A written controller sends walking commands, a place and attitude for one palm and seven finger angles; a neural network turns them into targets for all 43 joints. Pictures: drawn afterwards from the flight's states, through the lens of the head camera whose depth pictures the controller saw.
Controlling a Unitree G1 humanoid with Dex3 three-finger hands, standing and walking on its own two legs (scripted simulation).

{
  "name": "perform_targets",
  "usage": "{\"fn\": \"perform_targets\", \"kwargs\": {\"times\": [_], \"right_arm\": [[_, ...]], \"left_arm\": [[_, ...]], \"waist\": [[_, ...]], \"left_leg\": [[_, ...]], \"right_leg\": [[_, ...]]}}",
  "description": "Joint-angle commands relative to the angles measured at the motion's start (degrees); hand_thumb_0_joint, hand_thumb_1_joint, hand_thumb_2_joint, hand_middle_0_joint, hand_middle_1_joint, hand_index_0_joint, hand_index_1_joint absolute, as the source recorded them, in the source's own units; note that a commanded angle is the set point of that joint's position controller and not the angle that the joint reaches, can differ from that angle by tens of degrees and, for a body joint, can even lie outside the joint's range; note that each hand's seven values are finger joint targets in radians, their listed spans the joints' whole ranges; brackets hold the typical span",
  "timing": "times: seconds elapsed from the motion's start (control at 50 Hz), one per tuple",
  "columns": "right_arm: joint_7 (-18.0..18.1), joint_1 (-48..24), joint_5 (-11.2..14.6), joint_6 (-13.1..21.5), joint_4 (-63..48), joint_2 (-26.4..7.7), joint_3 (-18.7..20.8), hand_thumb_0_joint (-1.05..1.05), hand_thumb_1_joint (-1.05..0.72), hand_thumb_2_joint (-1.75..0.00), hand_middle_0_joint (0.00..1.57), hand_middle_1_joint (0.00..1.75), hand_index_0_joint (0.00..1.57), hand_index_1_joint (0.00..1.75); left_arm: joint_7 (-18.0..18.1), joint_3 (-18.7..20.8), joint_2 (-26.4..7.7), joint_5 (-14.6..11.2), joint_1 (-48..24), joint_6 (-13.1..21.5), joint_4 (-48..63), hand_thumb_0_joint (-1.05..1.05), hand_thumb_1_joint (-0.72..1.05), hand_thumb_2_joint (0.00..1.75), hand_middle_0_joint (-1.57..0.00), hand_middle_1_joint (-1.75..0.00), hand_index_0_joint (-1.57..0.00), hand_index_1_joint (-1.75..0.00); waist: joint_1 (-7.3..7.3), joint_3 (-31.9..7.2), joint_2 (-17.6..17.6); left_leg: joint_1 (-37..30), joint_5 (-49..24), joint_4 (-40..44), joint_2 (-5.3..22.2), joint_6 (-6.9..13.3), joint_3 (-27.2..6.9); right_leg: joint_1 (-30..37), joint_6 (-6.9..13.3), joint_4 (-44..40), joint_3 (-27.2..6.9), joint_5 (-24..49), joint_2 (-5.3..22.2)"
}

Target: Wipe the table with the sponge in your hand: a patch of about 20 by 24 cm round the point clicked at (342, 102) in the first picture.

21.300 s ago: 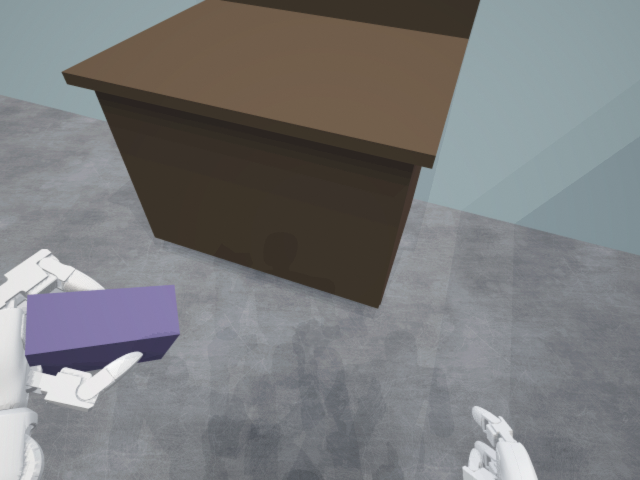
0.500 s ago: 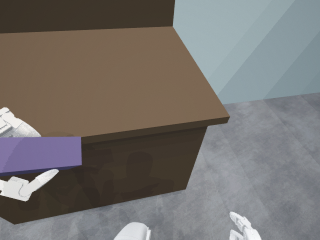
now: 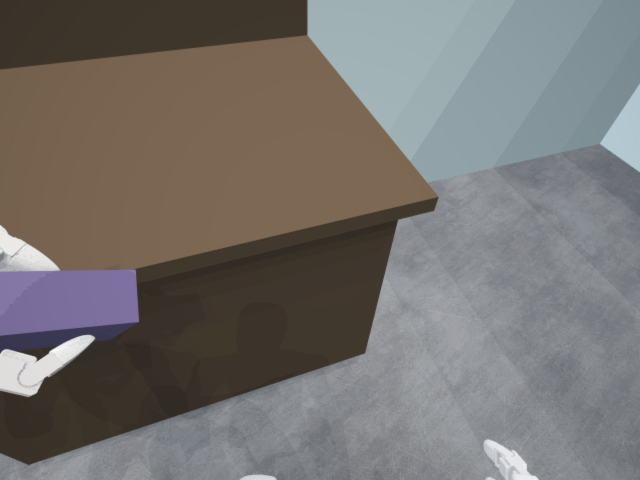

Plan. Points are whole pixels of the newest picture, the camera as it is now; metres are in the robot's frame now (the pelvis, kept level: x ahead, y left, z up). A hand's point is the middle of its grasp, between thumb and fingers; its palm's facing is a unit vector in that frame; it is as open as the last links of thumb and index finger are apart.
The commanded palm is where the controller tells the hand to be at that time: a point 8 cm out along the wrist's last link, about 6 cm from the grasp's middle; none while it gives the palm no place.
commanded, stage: look again from close up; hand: left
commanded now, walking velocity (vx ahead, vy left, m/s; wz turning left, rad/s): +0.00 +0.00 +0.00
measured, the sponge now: (77, 310) +0.22 +0.25 +0.16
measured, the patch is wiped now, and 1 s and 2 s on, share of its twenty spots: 0.00 0.00 0.00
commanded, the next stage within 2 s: shuffle to correct the standing spot in 0.30 s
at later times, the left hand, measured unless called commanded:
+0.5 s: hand (89, 283) +0.25 +0.24 +0.17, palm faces +0.42 -0.79 -0.45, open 9.3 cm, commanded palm +0.20 +0.26 +0.20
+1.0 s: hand (200, 208) +0.36 +0.17 +0.17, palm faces +0.37 -0.83 -0.42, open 9.3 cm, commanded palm +0.30 +0.20 +0.20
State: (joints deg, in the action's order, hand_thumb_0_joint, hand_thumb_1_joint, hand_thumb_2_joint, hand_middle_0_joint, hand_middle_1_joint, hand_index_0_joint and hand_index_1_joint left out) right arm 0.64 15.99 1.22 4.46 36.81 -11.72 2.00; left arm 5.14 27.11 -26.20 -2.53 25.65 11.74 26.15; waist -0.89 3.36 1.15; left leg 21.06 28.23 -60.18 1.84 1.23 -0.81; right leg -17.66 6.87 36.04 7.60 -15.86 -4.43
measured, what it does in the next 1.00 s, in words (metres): walks ahead: left foot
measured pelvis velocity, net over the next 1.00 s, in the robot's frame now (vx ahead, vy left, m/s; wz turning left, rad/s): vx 0.13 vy -0.07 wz -0.04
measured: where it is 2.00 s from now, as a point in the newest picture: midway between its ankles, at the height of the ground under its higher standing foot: outside the picture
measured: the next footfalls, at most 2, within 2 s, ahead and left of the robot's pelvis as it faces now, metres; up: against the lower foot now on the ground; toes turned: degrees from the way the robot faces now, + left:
left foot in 0.16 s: +0.08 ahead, +0.11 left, +0.00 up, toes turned +3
left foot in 1.04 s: +0.31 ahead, +0.03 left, +0.00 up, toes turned +5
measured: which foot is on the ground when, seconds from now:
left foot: up 0.00-0.14, down 0.16-0.74, up 0.76-1.00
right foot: down 0.00-1.00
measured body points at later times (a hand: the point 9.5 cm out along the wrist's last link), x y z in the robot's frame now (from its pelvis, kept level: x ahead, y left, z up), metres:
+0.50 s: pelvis +0.04 -0.02 +0.02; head +0.06 -0.03 +0.47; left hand +0.22 +0.28 +0.20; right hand +0.22 -0.23 -0.08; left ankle +0.04 +0.11 -0.72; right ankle +0.04 -0.10 -0.72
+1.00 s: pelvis +0.13 -0.07 +0.01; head +0.18 -0.07 +0.46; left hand +0.33 +0.21 +0.19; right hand +0.29 -0.31 -0.09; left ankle +0.26 +0.03 -0.69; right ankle +0.04 -0.10 -0.72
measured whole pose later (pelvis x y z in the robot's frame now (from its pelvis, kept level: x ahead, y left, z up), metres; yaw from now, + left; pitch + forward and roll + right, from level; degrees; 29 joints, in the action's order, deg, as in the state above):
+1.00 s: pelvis +0.13 -0.07 +0.01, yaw -2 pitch -2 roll +2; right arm 1.1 11.8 0.3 3.6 33.7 -11.2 0.4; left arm 6.9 21.9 -21.8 -3.3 25.0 10.8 28.2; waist -2.8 7.8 -3.0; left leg 28.3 8.7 -40.6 2.9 0.3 10.5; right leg -3.9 7.9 29.4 1.4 -23.5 -5.7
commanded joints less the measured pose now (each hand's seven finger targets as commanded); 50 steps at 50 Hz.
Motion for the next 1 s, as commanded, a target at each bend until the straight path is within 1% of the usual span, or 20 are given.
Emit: {"fn": "perform_targets", "kwargs": {"times": [0.0, 0.06, 0.1, 0.12, 0.16, 0.2, 0.3, 0.4, 0.46, 0.5, 0.6, 0.66, 0.68, 0.7, 0.72, 0.74, 0.8, 0.88, 0.94, 0.98], "right_arm": [[0.5, -7.8, -0.8, 4.6, -9.9, -6.0, 0.2, 0.00, -0.90, -0.90, 0.20, 0.30, 0.20, 0.30], [0.9, -8.3, -1.8, 6.1, -9.8, -5.1, -0.5, 0.00, -0.90, -0.90, 0.20, 0.30, 0.20, 0.30], [1.3, -7.7, -2.2, 7.4, -9.3, -5.5, -0.4, 0.00, -0.90, -0.90, 0.20, 0.30, 0.20, 0.30], [1.2, -7.6, -2.2, 7.9, -9.8, -5.9, 0.0, 0.00, -0.90, -0.90, 0.20, 0.30, 0.20, 0.30], [0.4, -7.7, -2.1, 8.1, -10.7, -6.4, 0.6, 0.00, -0.90, -0.90, 0.20, 0.30, 0.20, 0.30], [0.4, -8.0, -2.8, 8.0, -10.5, -4.3, 0.0, 0.00, -0.90, -0.90, 0.20, 0.30, 0.20, 0.30], [-0.8, -5.0, -0.2, 6.1, -11.2, -6.6, 1.1, 0.00, -0.90, -0.90, 0.20, 0.30, 0.20, 0.30], [0.0, -5.8, 0.4, 4.6, -10.8, -7.0, 1.4, 0.00, -0.90, -0.90, 0.20, 0.30, 0.20, 0.30], [1.1, -7.9, -0.2, 3.3, -11.4, -6.0, 0.2, 0.00, -0.90, -0.90, 0.20, 0.30, 0.20, 0.30], [1.9, -9.6, -0.5, 3.2, -11.6, -6.0, -0.1, 0.00, -0.90, -0.90, 0.20, 0.30, 0.20, 0.30], [2.6, -9.5, -0.8, 3.7, -11.7, -6.1, -0.1, 0.00, -0.90, -0.90, 0.20, 0.30, 0.20, 0.30], [1.5, -8.8, -0.4, 3.5, -12.1, -6.1, 0.6, 0.00, -0.90, -0.90, 0.20, 0.30, 0.20, 0.30], [1.1, -8.5, 0.1, 3.4, -12.5, -5.7, 0.9, 0.00, -0.90, -0.90, 0.20, 0.30, 0.20, 0.30], [0.7, -8.3, 0.5, 3.2, -13.2, -5.1, 1.5, 0.00, -0.90, -0.90, 0.20, 0.30, 0.20, 0.30], [0.4, -8.0, 1.1, 3.0, -13.6, -5.5, 2.0, 0.00, -0.90, -0.90, 0.20, 0.30, 0.20, 0.30], [0.1, -7.1, 0.8, 2.8, -13.0, -5.9, 2.0, 0.00, -0.90, -0.90, 0.20, 0.30, 0.20, 0.30], [-0.3, -8.0, -0.2, 0.9, -12.0, -4.2, 0.4, 0.00, -0.90, -0.90, 0.20, 0.30, 0.20, 0.30], [0.2, -10.9, -0.8, 1.2, -12.2, -3.8, -0.4, 0.00, -0.90, -0.90, 0.20, 0.30, 0.20, 0.30], [1.1, -10.2, -0.9, 2.9, -12.7, -4.6, 0.7, 0.00, -0.90, -0.90, 0.20, 0.30, 0.20, 0.30], [1.9, -9.3, -0.4, 3.1, -13.1, -5.9, 1.5, 0.00, -0.90, -0.90, 0.20, 0.30, 0.20, 0.30]], "left_arm": [[1.1, -3.9, -2.9, 0.3, -12.0, 2.2, 11.8, 0.00, 0.10, 1.30, -1.20, -1.60, -1.20, -1.60], [2.9, -4.3, -5.0, 1.1, -16.6, 3.7, 21.3, 0.00, 0.10, 1.30, -1.20, -1.60, -1.20, -1.60], [3.5, -2.5, -7.4, 0.9, -16.2, 3.7, 25.8, 0.00, 0.10, 1.30, -1.20, -1.60, -1.20, -1.60], [3.8, -0.9, -8.4, 0.9, -14.2, 4.2, 26.6, 0.00, 0.10, 1.30, -1.20, -1.60, -1.20, -1.60], [4.5, 1.9, -9.9, 1.3, -12.3, 5.5, 29.3, 0.00, 0.10, 1.30, -1.20, -1.60, -1.20, -1.60], [3.6, 4.9, -11.6, 0.6, -7.5, 5.2, 23.9, 0.00, 0.10, 1.30, -1.20, -1.60, -1.20, -1.60], [2.1, 3.1, -4.8, -0.1, 2.3, 3.0, 10.4, 0.00, 0.10, 1.30, -1.20, -1.60, -1.20, -1.60], [1.4, -2.0, -1.2, -1.3, 1.6, 0.0, 3.1, 0.00, 0.10, 1.30, -1.20, -1.60, -1.20, -1.60], [2.1, -2.3, -3.3, -1.1, -5.3, -0.2, 8.9, 0.00, 0.10, 1.30, -1.20, -1.60, -1.20, -1.60], [2.6, -2.5, -4.9, -0.7, -12.3, 0.4, 15.5, 0.00, 0.10, 1.30, -1.20, -1.60, -1.20, -1.60], [3.9, -1.2, -7.1, 0.7, -16.3, 1.1, 22.4, 0.00, 0.10, 1.30, -1.20, -1.60, -1.20, -1.60], [4.2, 1.6, -8.1, 0.7, -9.3, 1.1, 20.4, 0.00, 0.10, 1.30, -1.20, -1.60, -1.20, -1.60], [4.3, 2.6, -8.3, 0.5, -5.4, 0.8, 18.4, 0.00, 0.10, 1.30, -1.20, -1.60, -1.20, -1.60], [4.1, 2.9, -8.2, -0.2, -3.3, 0.7, 17.8, 0.00, 0.10, 1.30, -1.20, -1.60, -1.20, -1.60], [4.0, 2.7, -6.8, -1.8, -2.1, 0.7, 15.8, 0.00, 0.10, 1.30, -1.20, -1.60, -1.20, -1.60], [3.8, 2.2, -5.6, -2.3, -0.4, 1.7, 15.7, 0.00, 0.10, 1.30, -1.20, -1.60, -1.20, -1.60], [3.5, 2.6, -4.6, -1.5, 6.3, 2.3, 11.2, 0.00, 0.10, 1.30, -1.20, -1.60, -1.20, -1.60], [2.8, 0.1, -5.2, -1.3, -8.7, 3.7, 14.6, 0.00, 0.10, 1.30, -1.20, -1.60, -1.20, -1.60], [2.7, 0.1, -5.9, -1.6, -9.7, 2.9, 15.1, 0.00, 0.10, 1.30, -1.20, -1.60, -1.20, -1.60], [3.0, 1.1, -7.3, -1.8, -10.7, 3.3, 19.3, 0.00, 0.10, 1.30, -1.20, -1.60, -1.20, -1.60]], "waist": [[1.12, 0.4, -3.1], [-0.06, -4.5, -3.9], [0.05, -7.1, 3.4], [-0.10, -8.0, 9.3], [-1.14, -9.1, 23.9], [-0.39, -5.9, 19.2], [0.76, -8.8, 4.5], [1.49, -7.2, -9.3], [1.09, -7.9, -9.6], [1.15, -7.6, -2.9], [0.60, -3.7, 16.6], [-0.72, -6.3, 13.9], [-0.93, -8.2, 6.4], [-1.05, -10.2, -8.0], [-0.60, -8.7, -13.1], [-0.66, -8.6, -8.2], [-1.44, -4.2, -0.4], [-0.21, -2.3, -4.7], [-1.14, -7.8, -6.0], [0.93, -13.4, 1.1]], "left_leg": [[4.9, -4.4, -0.8, 2.0, 0.1, -1.3], [-7.5, -7.0, 19.7, -0.3, 0.6, 2.8], [-16.1, -12.5, 33.6, -2.0, 0.2, 3.9], [-19.5, -14.2, 37.8, -0.1, 0.5, 1.0], [-21.5, -19.3, 44.0, 14.6, 6.8, -19.5], [-12.8, -21.5, 45.6, 15.7, 8.2, -20.2], [-11.4, -33.2, 34.2, 8.6, 2.1, -4.2], [-6.2, -16.5, 29.1, 1.9, -0.5, 0.6], [-8.7, -11.8, 30.8, 2.1, 0.6, 1.5], [-13.7, -13.5, 33.6, 3.9, 1.6, 0.2], [-15.5, -11.2, 40.8, 14.8, 7.1, -15.2], [-9.3, -21.8, 30.1, 11.4, 4.5, -6.4], [-3.2, -23.2, 19.6, 7.4, 2.5, -0.5], [6.8, -21.6, 1.9, 0.9, 0.1, 5.3], [19.7, -0.6, -10.4, -3.1, -1.9, 4.5], [24.6, 1.3, -14.7, -0.5, -2.3, -0.5], [31.0, -1.6, -12.4, 3.3, -2.8, 0.8], [11.3, -15.0, 10.8, 3.7, -2.7, 8.8], [-7.4, -23.6, 24.8, -2.9, -0.3, 15.7], [-29.8, -31.3, 32.3, 1.8, 4.1, 8.0]], "right_leg": [[-5.8, 7.2, -23.9, -28.0, -14.9, 20.2], [-4.1, 3.9, -22.0, -19.4, -11.6, 17.3], [-2.8, 0.8, -15.0, -14.7, -12.9, 14.1], [-3.1, -1.0, -9.4, -13.3, -11.2, 11.1], [-9.1, -5.3, 7.3, -7.9, -11.1, 2.9], [-5.8, -5.1, 12.7, -10.2, -10.9, 4.6], [9.0, -6.2, -13.9, -4.3, 5.7, 3.0], [8.4, -2.3, -15.3, -17.6, 14.9, 11.7], [5.8, -1.4, -16.0, -17.9, 2.7, 11.9], [1.9, -1.9, -12.5, -15.6, -1.1, 9.8], [-5.0, -4.7, -0.5, -5.3, -6.0, 3.1], [8.0, -3.2, -11.6, -5.8, -1.2, 3.2], [15.9, -0.9, -13.3, -10.9, 3.0, 5.2], [23.2, 4.7, -16.5, -26.9, 12.3, 14.0], [29.1, 9.3, -17.5, -36.7, 26.8, 20.7], [31.6, 9.3, -15.4, -34.7, 35.0, 21.6], [29.4, 9.8, -14.0, -26.2, 36.5, 18.6], [12.9, 4.6, -16.7, -13.9, 32.3, 12.2], [10.9, 0.4, -5.8, -10.5, 38.0, 9.5], [-1.0, -4.9, 13.9, -10.0, 32.4, 8.1]]}}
